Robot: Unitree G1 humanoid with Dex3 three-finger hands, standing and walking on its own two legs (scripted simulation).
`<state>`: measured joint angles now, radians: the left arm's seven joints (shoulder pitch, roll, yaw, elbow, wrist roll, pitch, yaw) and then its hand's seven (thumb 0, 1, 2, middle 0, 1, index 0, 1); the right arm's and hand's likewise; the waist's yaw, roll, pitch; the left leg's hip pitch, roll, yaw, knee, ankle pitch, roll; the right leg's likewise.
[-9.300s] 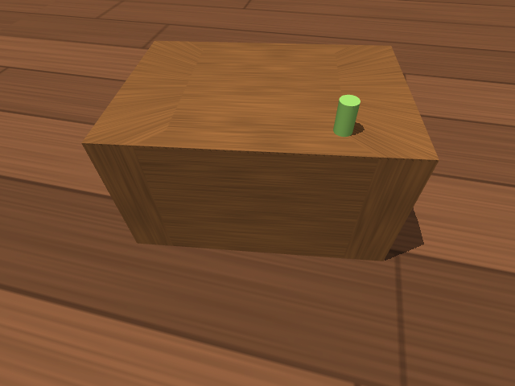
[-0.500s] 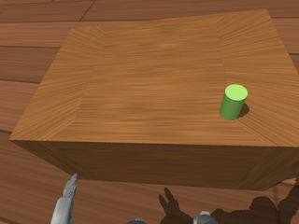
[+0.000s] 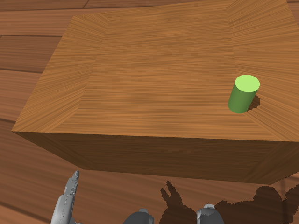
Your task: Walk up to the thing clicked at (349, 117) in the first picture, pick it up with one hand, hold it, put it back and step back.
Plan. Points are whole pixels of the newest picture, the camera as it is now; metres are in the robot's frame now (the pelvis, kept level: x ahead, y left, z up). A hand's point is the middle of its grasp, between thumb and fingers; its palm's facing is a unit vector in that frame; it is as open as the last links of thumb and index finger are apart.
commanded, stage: go down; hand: right
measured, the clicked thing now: (242, 95) +0.51 -0.21 -0.05
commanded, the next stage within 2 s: approach in 1.02 s
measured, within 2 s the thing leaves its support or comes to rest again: neither
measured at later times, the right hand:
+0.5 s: hand out of the picture +0.41 -0.40 +0.09, palm faces +0.26 +0.97 +0.02, open 17.5 cm
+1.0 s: hand out of the picture +0.41 -0.40 +0.09, palm faces +0.25 +0.97 +0.02, open 17.6 cm
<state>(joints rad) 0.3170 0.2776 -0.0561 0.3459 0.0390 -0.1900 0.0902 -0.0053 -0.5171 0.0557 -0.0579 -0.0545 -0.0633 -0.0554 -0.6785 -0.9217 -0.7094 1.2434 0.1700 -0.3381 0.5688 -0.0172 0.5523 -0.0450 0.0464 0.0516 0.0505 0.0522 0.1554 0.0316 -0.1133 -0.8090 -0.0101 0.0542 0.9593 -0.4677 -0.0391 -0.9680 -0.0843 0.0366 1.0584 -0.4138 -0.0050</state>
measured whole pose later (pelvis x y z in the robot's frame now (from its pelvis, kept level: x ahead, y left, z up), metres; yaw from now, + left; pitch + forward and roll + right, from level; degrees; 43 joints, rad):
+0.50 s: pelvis +0.01 +0.00 +0.00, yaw +0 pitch +18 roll +5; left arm 0.33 0.27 -0.05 0.33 0.03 -0.18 0.08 0.00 -0.52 0.06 -0.06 -0.05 -0.06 -0.06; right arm -0.63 -0.90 -0.72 1.21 0.18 -0.33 0.57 -0.02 0.54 -0.05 0.05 0.05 0.05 0.05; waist 0.15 0.03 -0.12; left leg -0.78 -0.01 0.06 0.94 -0.48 -0.04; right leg -0.95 -0.08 0.04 1.05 -0.43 0.00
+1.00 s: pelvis +0.00 +0.00 +0.00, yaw +0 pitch +18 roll +5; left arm 0.33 0.28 -0.04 0.32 0.03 -0.18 0.07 -0.01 -0.52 0.05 -0.06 -0.05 -0.07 -0.05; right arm -0.65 -0.90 -0.71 1.23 0.17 -0.34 0.57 -0.02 0.57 -0.06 0.04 0.06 0.05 0.06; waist 0.16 0.03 -0.12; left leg -0.79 -0.01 0.05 0.95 -0.47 -0.04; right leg -0.95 -0.08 0.04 1.05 -0.42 -0.01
